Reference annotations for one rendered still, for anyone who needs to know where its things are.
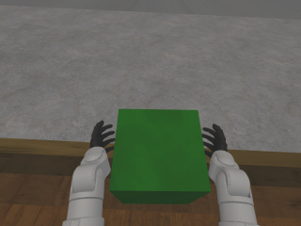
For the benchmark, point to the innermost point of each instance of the robot left hand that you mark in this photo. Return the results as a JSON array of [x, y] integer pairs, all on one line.
[[97, 136]]

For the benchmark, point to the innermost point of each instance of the robot right forearm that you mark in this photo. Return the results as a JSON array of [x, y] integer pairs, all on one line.
[[234, 196]]

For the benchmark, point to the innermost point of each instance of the carton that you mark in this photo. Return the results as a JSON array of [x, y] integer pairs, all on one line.
[[159, 157]]

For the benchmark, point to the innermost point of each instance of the robot right hand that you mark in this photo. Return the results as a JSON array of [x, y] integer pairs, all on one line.
[[219, 140]]

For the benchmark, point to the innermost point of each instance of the robot left forearm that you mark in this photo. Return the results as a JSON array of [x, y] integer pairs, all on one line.
[[87, 190]]

